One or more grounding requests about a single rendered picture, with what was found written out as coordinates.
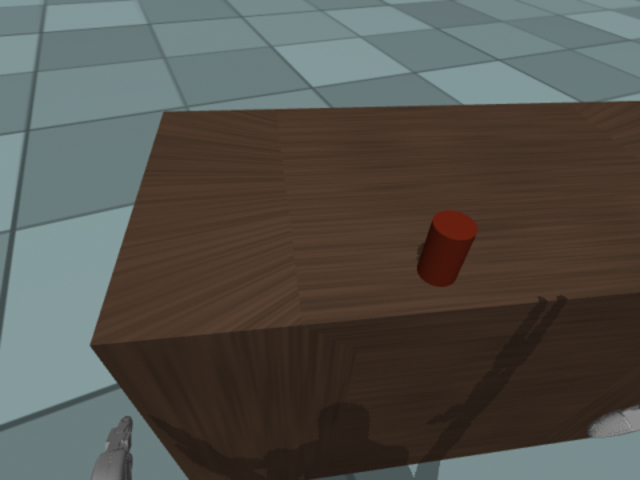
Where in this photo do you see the left robot hand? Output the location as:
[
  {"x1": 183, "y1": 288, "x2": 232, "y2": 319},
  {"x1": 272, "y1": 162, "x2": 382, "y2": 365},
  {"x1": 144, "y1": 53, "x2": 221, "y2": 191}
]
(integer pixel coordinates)
[{"x1": 90, "y1": 416, "x2": 133, "y2": 480}]

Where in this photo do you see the can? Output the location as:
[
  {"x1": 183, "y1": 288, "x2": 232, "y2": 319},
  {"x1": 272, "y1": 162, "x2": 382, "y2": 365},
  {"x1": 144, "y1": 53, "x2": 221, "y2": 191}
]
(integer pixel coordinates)
[{"x1": 417, "y1": 210, "x2": 478, "y2": 287}]

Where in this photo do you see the right robot hand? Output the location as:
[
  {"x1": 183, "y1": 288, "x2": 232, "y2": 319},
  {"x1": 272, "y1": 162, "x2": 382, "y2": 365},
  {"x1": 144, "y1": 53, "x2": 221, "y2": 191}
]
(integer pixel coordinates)
[{"x1": 587, "y1": 404, "x2": 640, "y2": 438}]

